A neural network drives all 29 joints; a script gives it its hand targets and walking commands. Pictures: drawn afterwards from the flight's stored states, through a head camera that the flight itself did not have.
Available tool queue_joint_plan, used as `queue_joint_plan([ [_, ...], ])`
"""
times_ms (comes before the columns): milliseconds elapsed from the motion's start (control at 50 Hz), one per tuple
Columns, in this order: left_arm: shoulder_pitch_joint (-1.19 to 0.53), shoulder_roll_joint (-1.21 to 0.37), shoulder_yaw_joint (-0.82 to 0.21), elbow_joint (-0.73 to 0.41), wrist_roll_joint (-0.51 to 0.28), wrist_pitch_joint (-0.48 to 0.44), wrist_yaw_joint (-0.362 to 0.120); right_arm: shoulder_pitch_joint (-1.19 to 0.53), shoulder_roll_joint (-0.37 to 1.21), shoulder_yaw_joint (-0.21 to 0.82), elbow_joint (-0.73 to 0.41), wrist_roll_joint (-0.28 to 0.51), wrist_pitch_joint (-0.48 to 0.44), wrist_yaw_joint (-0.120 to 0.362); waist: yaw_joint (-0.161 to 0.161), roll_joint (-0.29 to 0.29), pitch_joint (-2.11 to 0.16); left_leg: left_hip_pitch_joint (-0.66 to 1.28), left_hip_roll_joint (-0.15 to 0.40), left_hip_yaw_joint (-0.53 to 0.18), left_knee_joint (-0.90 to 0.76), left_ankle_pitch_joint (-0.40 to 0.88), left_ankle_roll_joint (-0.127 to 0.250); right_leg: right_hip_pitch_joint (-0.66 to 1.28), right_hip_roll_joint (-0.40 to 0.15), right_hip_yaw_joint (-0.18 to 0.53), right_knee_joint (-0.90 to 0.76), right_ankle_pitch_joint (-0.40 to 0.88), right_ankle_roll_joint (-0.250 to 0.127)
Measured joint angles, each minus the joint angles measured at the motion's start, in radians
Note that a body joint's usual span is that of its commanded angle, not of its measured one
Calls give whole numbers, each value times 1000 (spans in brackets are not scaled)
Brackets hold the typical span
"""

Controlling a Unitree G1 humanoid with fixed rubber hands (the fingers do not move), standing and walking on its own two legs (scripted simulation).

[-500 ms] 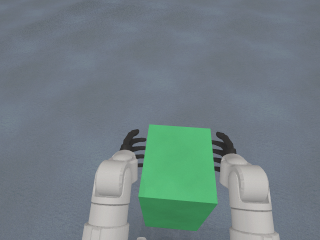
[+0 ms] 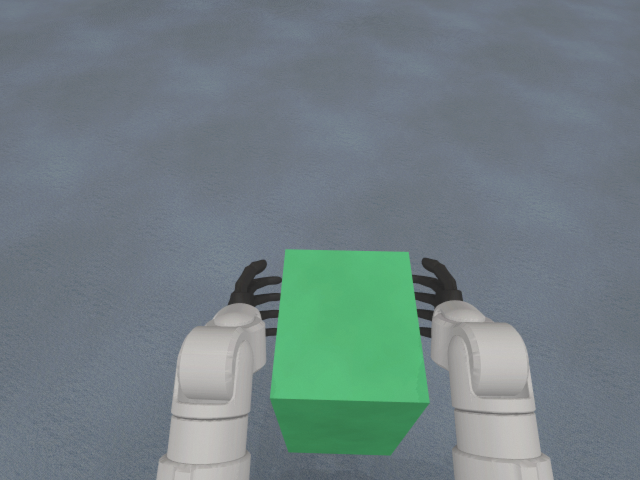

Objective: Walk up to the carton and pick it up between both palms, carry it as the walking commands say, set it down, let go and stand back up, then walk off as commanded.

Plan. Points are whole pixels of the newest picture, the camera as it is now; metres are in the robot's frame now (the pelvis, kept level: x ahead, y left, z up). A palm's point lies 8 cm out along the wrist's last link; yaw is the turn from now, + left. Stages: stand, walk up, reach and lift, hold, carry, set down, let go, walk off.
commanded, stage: carry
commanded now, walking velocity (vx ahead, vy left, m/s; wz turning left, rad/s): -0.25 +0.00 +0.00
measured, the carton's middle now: (342, 361) +0.28 +0.02 +0.00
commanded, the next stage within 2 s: none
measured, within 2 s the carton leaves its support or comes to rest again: neither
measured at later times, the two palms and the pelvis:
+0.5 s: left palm out of the picture +0.09 +0.08 +0.08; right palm out of the picture +0.08 -0.15 +0.08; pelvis -0.22 -0.02 -0.01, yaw +0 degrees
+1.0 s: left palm out of the picture -0.07 +0.08 +0.09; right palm out of the picture -0.08 -0.15 +0.08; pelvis -0.36 -0.02 -0.01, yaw -1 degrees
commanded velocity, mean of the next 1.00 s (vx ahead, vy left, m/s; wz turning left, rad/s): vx -0.10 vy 0.00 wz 0.00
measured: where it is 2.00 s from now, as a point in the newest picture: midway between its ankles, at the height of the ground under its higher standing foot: outside the picture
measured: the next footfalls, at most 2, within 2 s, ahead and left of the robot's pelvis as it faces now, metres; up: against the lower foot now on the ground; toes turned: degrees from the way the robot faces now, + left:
right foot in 0.18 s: -0.09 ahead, -0.13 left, +0.00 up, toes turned -5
left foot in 0.54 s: -0.25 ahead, +0.11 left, +0.00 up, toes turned +3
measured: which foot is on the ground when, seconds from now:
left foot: down 0.00-0.18, up 0.20-0.52, down 0.54-1.00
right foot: up 0.00-0.16, down 0.18-0.58, up 0.60-0.80, down 0.82-1.00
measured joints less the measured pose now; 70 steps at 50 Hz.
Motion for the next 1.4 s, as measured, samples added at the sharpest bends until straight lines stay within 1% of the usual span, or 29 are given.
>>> queue_joint_plan([
  [60,-27,-9,6,-6,2,-7,5,-20,7,-21,-22,-12,-2,7,6,8,-15,-54,12,2,-3,42,-5,92,-6,-16,-124,-44,0],
  [120,-48,-16,19,4,7,-14,3,-34,12,-31,-20,-25,-6,12,-6,26,-32,-106,21,6,-10,88,-11,205,-10,-35,-329,-68,-13],
  [180,-60,-21,26,21,12,-21,-4,-36,12,-37,-17,-31,-9,13,-20,45,-38,-162,25,13,4,130,-26,323,-18,-57,-593,36,-30],
  [200,-56,-20,18,36,15,-32,-9,-25,8,-38,-15,-27,-16,12,-24,65,-29,-175,30,4,21,106,-33,310,-8,-58,-592,62,-47],
  [220,-48,-18,5,53,18,-36,-13,-6,1,-35,-14,-19,-18,9,-32,66,-22,-189,19,2,80,-7,-38,292,-12,-54,-572,74,-62],
  [240,-41,-15,-6,66,19,-33,-17,12,-4,-30,-14,-10,-15,4,-42,56,-14,-207,-3,-2,177,-117,-38,279,-25,-49,-558,82,-73],
  [260,-34,-12,-14,73,20,-27,-19,25,-9,-26,-16,0,-8,-2,-54,46,-6,-224,-27,-8,288,-185,-37,270,-39,-44,-552,92,-78],
  [300,-27,-10,-20,71,25,-15,-24,35,-12,-20,-19,15,0,-14,-75,32,4,-244,-60,-14,483,-230,-40,249,-59,-32,-556,121,-80],
  [320,-28,-10,-19,67,29,-12,-27,33,-12,-19,-21,20,1,-18,-84,27,6,-243,-68,-14,548,-236,-47,236,-65,-29,-560,138,-81],
  [360,-35,-13,-11,57,35,-12,-32,24,-9,-20,-29,25,0,-26,-98,20,7,-214,-71,-10,589,-248,-62,206,-73,-25,-565,170,-81],
  [420,-53,-19,5,45,42,-19,-37,0,-2,-29,-38,23,-5,-32,-105,12,-3,-126,-65,0,490,-303,-70,154,-80,-30,-567,215,-82],
  [480,-68,-24,15,47,49,-27,-39,-19,6,-45,-32,18,-13,-30,-99,-3,-21,-19,-64,12,309,-342,-56,102,-89,-42,-573,261,-81],
  [520,-67,-24,19,49,52,-29,-39,-28,9,-49,-19,15,-17,-27,-94,-14,-33,71,-64,29,125,-282,-42,71,-95,-51,-578,292,-75],
  [540,-63,-22,20,49,53,-29,-39,-30,10,-48,-10,13,-19,-24,-94,-18,-38,104,-63,33,37,-211,-34,57,-99,-58,-576,306,-70],
  [560,-50,-17,23,51,50,-34,-39,-26,10,-37,9,12,-27,-21,-89,-36,-36,98,-73,35,21,-146,-23,53,-108,-54,-577,298,-61],
  [600,-4,-3,19,45,36,-26,-37,-9,4,-2,43,9,-24,-16,-68,-28,-34,87,-60,33,33,-115,-5,52,-92,-53,-551,162,-43],
  [620,12,2,15,42,29,-16,-35,1,0,14,51,7,-16,-13,-56,-21,-34,88,-49,30,30,-109,-1,51,-82,-51,-504,115,-36],
  [660,28,7,6,38,16,2,-25,16,-6,30,54,1,0,-8,-33,-12,-40,87,-31,24,13,-91,0,54,-66,-40,-394,85,-24],
  [700,27,7,1,36,7,12,-15,20,-7,28,47,-1,10,-4,-12,-9,-52,78,-20,20,-5,-66,-3,83,-57,-28,-349,86,-17],
  [740,15,4,2,33,3,15,-9,11,-4,16,37,-5,14,-2,2,-4,-66,56,-12,18,-6,-47,-7,140,-55,-32,-388,74,-14],
  [780,-3,-1,6,36,5,11,-6,-5,2,0,31,-13,14,1,7,-1,-80,26,-7,20,11,-39,-11,224,-58,-48,-508,96,-13],
  [820,-21,-6,16,45,10,4,-6,-22,7,-17,36,-19,9,4,9,-3,-94,-9,-7,29,41,-40,-17,295,-62,-53,-626,127,-19],
  [840,-27,-9,17,57,13,-6,-7,-27,8,-27,43,-21,1,5,4,13,-90,-18,2,29,48,-37,-21,288,-53,-53,-629,135,-29],
  [880,-37,-13,15,82,20,-11,-10,-24,8,-41,50,-20,-2,6,-18,25,-79,-20,3,26,39,-10,-22,269,-53,-55,-600,147,-41],
  [960,-37,-13,2,120,27,1,-18,6,-3,-40,54,-4,11,0,-57,26,-81,-19,-5,30,15,24,-29,246,-61,-52,-575,160,-48],
  [1040,-38,-13,0,131,33,16,-23,23,-9,-31,53,10,24,-11,-78,19,-86,-24,-4,36,-7,49,-36,228,-62,-49,-576,180,-50],
  [1120,-43,-15,8,132,38,21,-26,17,-7,-31,59,11,26,-14,-77,8,-91,-35,-4,41,-19,47,-40,210,-64,-47,-576,187,-53],
  [1280,-47,-16,23,130,40,16,-28,-6,1,-36,75,-5,24,-8,-51,1,-93,-55,-2,43,-22,46,-38,186,-63,-49,-575,183,-55],
  [1400,-45,-15,23,125,37,12,-27,-12,3,-37,75,-10,22,-5,-43,1,-87,-66,-3,41,-21,60,-32,175,-65,-52,-566,171,-54],
])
